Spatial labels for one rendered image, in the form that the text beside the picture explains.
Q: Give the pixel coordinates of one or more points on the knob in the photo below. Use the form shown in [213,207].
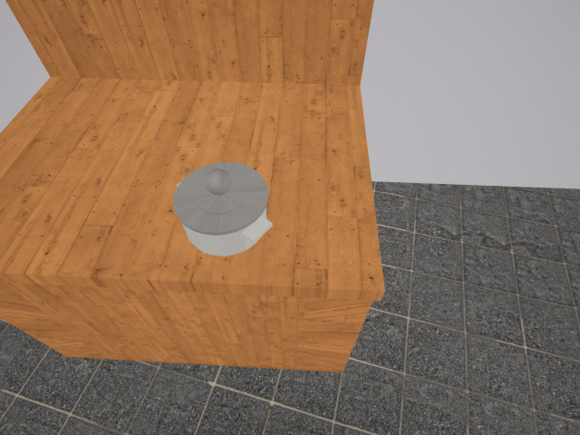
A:
[218,182]

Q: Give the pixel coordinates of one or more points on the lid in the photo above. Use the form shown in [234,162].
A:
[210,214]

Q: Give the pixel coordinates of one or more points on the table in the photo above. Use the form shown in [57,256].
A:
[94,261]

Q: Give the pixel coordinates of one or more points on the pot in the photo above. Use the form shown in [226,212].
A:
[230,244]

